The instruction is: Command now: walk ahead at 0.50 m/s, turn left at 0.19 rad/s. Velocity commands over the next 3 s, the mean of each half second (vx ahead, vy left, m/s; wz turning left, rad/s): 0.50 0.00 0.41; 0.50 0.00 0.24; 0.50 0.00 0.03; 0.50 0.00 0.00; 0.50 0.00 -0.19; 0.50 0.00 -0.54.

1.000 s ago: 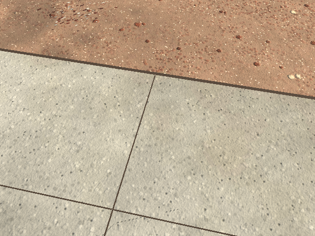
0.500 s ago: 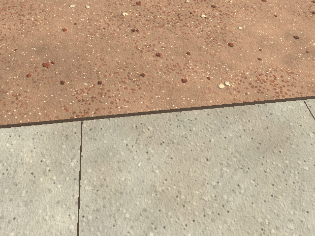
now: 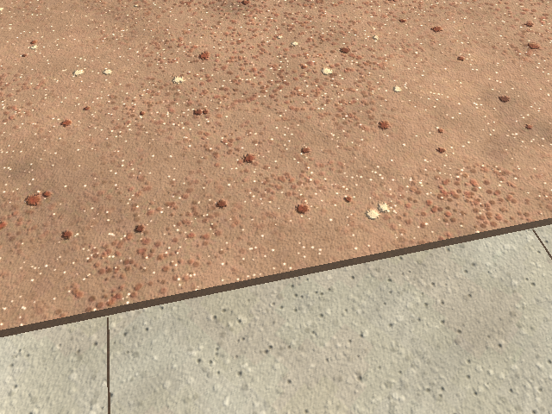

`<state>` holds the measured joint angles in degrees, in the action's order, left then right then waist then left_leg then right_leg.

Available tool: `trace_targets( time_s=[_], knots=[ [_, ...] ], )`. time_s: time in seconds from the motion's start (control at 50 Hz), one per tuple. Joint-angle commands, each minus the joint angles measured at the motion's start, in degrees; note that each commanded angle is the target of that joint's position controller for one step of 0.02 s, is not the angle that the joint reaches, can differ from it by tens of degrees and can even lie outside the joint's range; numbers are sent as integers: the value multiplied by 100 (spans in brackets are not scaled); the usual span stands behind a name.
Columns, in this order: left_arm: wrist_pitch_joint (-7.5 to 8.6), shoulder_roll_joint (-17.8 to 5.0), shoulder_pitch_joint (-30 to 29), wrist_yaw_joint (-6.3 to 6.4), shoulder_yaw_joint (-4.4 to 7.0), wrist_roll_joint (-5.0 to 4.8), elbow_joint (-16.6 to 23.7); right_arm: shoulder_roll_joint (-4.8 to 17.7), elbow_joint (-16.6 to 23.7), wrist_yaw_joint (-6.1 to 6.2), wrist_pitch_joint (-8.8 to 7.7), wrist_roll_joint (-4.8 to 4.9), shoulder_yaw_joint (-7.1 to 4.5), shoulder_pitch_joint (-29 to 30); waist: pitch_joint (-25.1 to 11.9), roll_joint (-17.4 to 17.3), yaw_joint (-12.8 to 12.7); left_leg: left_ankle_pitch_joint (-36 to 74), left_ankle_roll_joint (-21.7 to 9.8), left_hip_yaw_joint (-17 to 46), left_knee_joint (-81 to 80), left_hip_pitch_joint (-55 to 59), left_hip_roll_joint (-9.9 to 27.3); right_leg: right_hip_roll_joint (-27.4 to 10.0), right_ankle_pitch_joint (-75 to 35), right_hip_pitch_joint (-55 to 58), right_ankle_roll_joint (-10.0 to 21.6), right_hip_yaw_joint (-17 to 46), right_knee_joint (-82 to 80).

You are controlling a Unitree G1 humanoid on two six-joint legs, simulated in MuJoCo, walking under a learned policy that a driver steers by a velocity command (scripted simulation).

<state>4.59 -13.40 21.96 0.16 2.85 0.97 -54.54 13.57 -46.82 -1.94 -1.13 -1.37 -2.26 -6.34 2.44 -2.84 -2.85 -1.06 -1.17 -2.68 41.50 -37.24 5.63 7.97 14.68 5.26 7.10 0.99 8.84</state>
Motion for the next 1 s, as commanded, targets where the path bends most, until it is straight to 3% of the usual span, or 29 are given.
trace_targets(
  time_s=[0.02, 0.08, 0.1, 0.12, 0.14, 0.16, 0.18, 0.2, 0.22, 0.24, 0.26, 0.3, 0.36, 0.46, 0.56, 0.62, 0.64, 0.66, 0.68, 0.7, 0.72, 0.74, 0.76, 0.78, 0.82, 0.86, 0.94, 1.0],
  knots=[
    [53, -711, 448, 83, 89, 75, 21, 345, 601, -40, -128, 32, -21, 847, 315, 603, -159, -49, -250, -132, -510, -146, -284, -1807, -3877, 277, 176, 132, 31],
    [81, -863, 148, 169, 80, 111, 22, 482, 433, 21, -141, 20, -84, 184, -18, 762, 253, -727, -590, -404, -759, 912, -793, -1911, -6282, 429, 9, -234, 947],
    [57, -935, 92, 189, 93, 139, 21, 596, 251, 57, -158, 9, -140, -409, -324, 804, 510, -969, -711, -443, -839, 1426, -972, -1922, -6857, 496, -28, -314, 1731],
    [17, -1012, -13, 189, 112, 124, 58, 691, -13, 85, -195, -23, -206, -1218, -703, 758, 878, -861, -845, -417, -1228, 2278, -1081, -1850, -6648, 268, -64, -428, 2832],
    [32, -1006, -177, 182, 90, 67, 206, 967, -223, 129, -219, -128, -314, -2070, -1133, 482, 1294, -863, -1158, 410, -1446, 3626, -487, -1672, -5181, -819, -141, -594, 4370],
    [69, -526, 203, 76, 6, -91, 469, 1661, -203, 162, -186, -172, -516, -2269, -1605, -928, 941, -760, -2143, 3351, -1706, 5218, 1137, -481, -735, -3159, -471, -776, 6838],
    [117, -795, -7, 30, 54, 72, 520, 1420, -208, 71, -137, 98, -467, -1855, -1707, -426, 769, -655, -2325, 4589, -2381, 5254, 1333, -318, 1177, -4024, -369, 230, 7435],
    [168, -767, -372, -14, 35, 71, 678, 1268, -114, 61, -111, 147, -433, -1353, -835, -140, 573, -1006, -2164, 3734, -2499, 4455, 1216, -719, 718, -4400, -349, 410, 7286],
    [213, -789, -562, -37, 22, 58, 738, 920, -71, 53, -106, 113, -350, -1121, -378, 342, 476, -772, -1958, 3174, -2705, 3732, 1019, -956, 379, -4319, -381, 326, 6880],
    [171, -721, -623, -43, 20, 76, 770, 774, -71, 78, -121, 102, -302, -1010, -76, 487, 308, -392, -1747, 2731, -2819, 3163, 736, -1111, 306, -4117, -448, 289, 6462],
    [65, -658, -551, -47, -7, 145, 812, 678, -112, 116, -148, 124, -260, -966, -18, 402, 141, -41, -1595, 2366, -2915, 2745, 469, -1214, 269, -3822, -564, 265, 6129],
    [-120, -536, -495, -75, -45, 204, 872, 816, -148, 128, -242, 142, -283, -1120, -131, 192, 80, 458, -1557, 2006, -2982, 2467, 234, -1263, 227, -3611, -748, 127, 5714],
    [-206, -517, -1050, -96, -66, 197, 1142, 1012, -158, 143, -267, 155, -341, -1386, -41, 78, 201, 494, -1473, 1830, -3128, 2384, 19, -1324, -301, -3916, -976, -40, 4920],
    [-209, -510, -2096, -130, -100, 138, 1539, 1032, -163, 168, -202, 158, -376, -1964, -63, -71, 664, 764, -1158, 1980, -2905, 3138, -99, -1203, -1252, -4377, -1097, -47, 3605],
    [-110, -531, -2700, -165, -171, 91, 1838, 1055, -107, 242, -180, 58, -382, -2220, -81, -157, 865, 1476, -1125, 2216, -2453, 3824, 77, -965, -1242, -4287, -936, -69, 2683],
    [-32, -719, -2053, -135, -111, 86, 1696, 1109, -30, 286, -232, 43, -370, -1910, -204, -257, 501, 2151, -841, 2263, -2068, 3654, 211, -788, -907, -2988, -623, -69, 2083],
    [5, -846, -1464, -85, -46, 87, 1504, 1149, -33, 269, -259, 46, -369, -1830, -447, -186, 237, 2754, -742, 2151, -1479, 3630, 89, -634, -735, -2258, -495, -151, 1886],
    [74, -1001, -743, -20, 23, 124, 1320, 1092, -46, 227, -292, 79, -340, -1798, -866, 72, -129, 2627, -619, 1855, -463, 3349, -216, -829, -851, -1230, -320, -18, 1615],
    [108, -1388, 164, 78, 104, 239, 1279, 724, 125, 193, -335, 113, -226, -1874, -1682, 671, -417, 977, -506, 1506, 1085, 2601, -514, -2123, 38, 31, -12, 1382, 1557],
    [11, -1919, 226, 59, 274, 242, 1128, 426, 131, 174, -303, 256, -187, -2776, -2027, 2166, 64, -2840, -297, 889, 2567, 927, -1485, -3264, 269, 1003, 768, 4071, 860],
    [-59, -1364, -151, -4, 200, 89, 1194, 865, -30, 231, -234, 29, -218, -2506, -1306, 1051, 151, -2675, -364, 1064, 3018, 308, -1022, -3100, 957, 423, 706, 4212, 710],
    [-58, -941, -561, -33, 105, 37, 1267, 865, 43, 181, -232, -6, -220, -1932, -620, 493, 154, -2151, -343, 1073, 2928, 302, -854, -2813, 725, -319, 597, 3248, 635],
    [-38, -753, -741, -53, 54, 76, 1236, 768, 126, 144, -242, -1, -185, -1624, -341, 348, 207, -1871, -313, 1025, 2693, 378, -698, -2522, -3, -766, 477, 2552, 514],
    [-6, -700, -713, -39, 31, 74, 1161, 745, 173, 105, -211, -35, -182, -1477, -234, 552, 266, -1796, -279, 959, 2473, 454, -573, -2283, -589, -983, 377, 2041, 441],
    [83, -681, -535, -53, 18, 22, 980, 667, 150, 42, -120, -87, -149, -1548, -300, 872, 376, -1718, -189, 838, 2229, 701, -520, -2025, -1420, -1160, 306, 1476, 329],
    [163, -725, -319, -79, 35, -36, 839, 622, 180, 10, -75, -111, -127, -1423, -313, 843, 408, -1608, -124, 715, 2085, 526, -477, -1991, -1840, -1093, 396, 1213, 216],
    [138, -729, 0, -78, 44, -63, 626, 505, 484, -44, -75, -118, -30, -442, -11, 750, 253, -904, 51, 354, 1268, -93, -163, -1875, -1935, -1002, 462, 793, -147],
    [118, -759, 229, -92, 50, -70, 477, 341, 674, -67, -109, -76, 83, 208, 60, 762, 98, -375, 91, 90, 251, 148, -160, -1718, -2321, -996, 367, 438, -137]
  ],
)
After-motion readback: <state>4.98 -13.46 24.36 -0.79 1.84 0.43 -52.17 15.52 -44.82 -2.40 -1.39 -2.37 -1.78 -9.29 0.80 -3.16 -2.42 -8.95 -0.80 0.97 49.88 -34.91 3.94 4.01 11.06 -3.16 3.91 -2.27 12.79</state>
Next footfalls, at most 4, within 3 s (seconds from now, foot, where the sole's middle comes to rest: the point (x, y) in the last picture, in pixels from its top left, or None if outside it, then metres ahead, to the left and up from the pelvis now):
0.14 left None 0.25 0.10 -0.78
0.66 right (311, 369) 0.58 0.01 -0.78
1.20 left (204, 304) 0.75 0.29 -0.78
1.74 right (237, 204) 1.10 0.24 -0.78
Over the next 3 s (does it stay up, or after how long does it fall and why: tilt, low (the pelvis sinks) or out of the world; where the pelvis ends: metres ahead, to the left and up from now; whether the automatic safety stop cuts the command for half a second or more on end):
stays up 1.52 0.44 -0.01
